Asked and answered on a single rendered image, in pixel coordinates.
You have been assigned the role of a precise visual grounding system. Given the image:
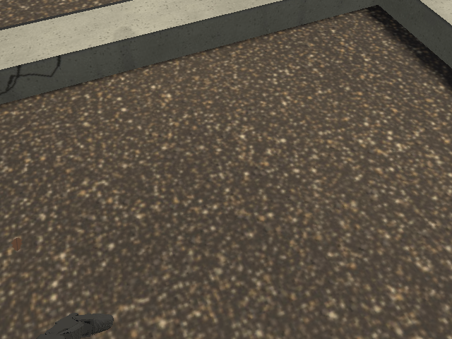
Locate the robot left hand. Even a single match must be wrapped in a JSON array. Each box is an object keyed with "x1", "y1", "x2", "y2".
[{"x1": 36, "y1": 313, "x2": 114, "y2": 339}]

